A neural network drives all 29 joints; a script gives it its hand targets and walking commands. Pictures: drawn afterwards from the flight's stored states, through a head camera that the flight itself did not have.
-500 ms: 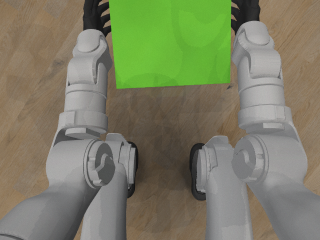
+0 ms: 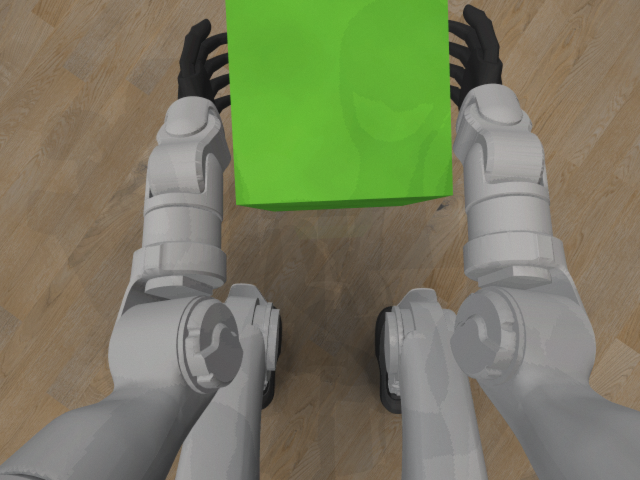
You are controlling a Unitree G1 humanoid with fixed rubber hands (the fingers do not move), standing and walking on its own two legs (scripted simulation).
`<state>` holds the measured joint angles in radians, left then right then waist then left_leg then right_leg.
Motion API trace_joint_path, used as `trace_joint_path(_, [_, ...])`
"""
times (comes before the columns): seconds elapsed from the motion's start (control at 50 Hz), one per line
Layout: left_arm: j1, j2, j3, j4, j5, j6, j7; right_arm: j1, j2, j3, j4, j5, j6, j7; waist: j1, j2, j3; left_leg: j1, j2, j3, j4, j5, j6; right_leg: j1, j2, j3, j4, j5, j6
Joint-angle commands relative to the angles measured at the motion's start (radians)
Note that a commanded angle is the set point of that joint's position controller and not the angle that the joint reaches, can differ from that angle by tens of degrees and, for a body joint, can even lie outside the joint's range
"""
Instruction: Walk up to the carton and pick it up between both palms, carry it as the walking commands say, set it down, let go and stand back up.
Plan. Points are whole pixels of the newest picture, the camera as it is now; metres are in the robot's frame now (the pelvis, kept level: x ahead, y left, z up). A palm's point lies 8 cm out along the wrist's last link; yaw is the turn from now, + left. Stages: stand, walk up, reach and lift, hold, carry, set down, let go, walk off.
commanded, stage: reach and lift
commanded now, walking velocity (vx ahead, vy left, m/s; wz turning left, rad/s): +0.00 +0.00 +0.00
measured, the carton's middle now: (336, 120) +0.52 +0.00 -0.15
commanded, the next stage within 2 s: none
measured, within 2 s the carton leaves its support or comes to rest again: neither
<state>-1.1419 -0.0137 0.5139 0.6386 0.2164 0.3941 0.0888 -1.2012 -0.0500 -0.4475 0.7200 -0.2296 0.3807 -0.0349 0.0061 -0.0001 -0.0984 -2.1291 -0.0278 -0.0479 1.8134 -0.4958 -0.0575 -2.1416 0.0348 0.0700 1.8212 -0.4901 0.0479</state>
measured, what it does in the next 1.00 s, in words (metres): rises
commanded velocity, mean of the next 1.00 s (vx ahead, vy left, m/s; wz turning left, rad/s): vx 0.00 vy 0.00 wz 0.00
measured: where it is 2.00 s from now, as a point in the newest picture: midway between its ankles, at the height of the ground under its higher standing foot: (327, 375)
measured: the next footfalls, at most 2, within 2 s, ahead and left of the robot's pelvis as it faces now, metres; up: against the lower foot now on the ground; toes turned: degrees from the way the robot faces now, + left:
none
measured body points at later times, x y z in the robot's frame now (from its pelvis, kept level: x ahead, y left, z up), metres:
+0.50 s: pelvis +0.01 +0.00 +0.05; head +0.27 -0.01 +0.42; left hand +0.51 +0.15 -0.01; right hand +0.52 -0.15 -0.01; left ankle +0.11 +0.14 -0.43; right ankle +0.11 -0.13 -0.43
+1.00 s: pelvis +0.03 +0.00 +0.12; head +0.25 -0.01 +0.51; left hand +0.49 +0.15 +0.06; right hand +0.50 -0.14 +0.06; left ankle +0.11 +0.14 -0.43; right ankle +0.11 -0.13 -0.43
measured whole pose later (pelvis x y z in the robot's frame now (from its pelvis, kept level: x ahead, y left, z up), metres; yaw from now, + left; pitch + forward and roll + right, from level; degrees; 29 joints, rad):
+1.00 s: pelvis +0.03 +0.00 +0.12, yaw -1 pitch +40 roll +1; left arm -0.85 -0.12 0.51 0.56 0.28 0.41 0.05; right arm -0.90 0.07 -0.46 0.63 -0.29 0.39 -0.01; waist 0.01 0.00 -0.24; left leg -1.69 -0.02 -0.05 1.44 -0.46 -0.04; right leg -1.70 0.02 0.07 1.45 -0.45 0.04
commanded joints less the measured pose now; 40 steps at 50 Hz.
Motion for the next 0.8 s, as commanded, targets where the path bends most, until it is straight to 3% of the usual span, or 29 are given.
trace_joint_path(0.0, [-0.722, -1.0, -0.541, 0.017, -0.167, -0.015, -0.282, -0.587, 1.046, 0.476, 0.053, 0.154, 0.002, 0.261, 0.005, -0.017, -1.133, 0.606, -0.141, 0.152, -0.172, 0.199, 0.012, 0.644, 0.134, -0.144, -0.185, 0.205, -0.029])
trace_joint_path(0.3, [-0.632, -1.039, -0.534, 0.022, -0.148, -0.001, -0.301, -0.503, 1.109, 0.477, 0.048, 0.132, 0.018, 0.258, 0.01, -0.033, -1.113, 0.66, -0.146, 0.144, -0.268, 0.207, 0.015, 0.749, 0.137, -0.131, -0.288, 0.218, -0.019])
trace_joint_path(0.78, [-0.461, -1.115, -0.573, 0.0, -0.123, -0.002, -0.307, -0.34, 1.16, 0.494, 0.03, 0.107, 0.01, 0.274, 0.006, -0.01, -1.051, 0.872, -0.148, 0.112, -0.452, 0.242, 0.009, 0.882, 0.142, -0.115, -0.461, 0.227, -0.019])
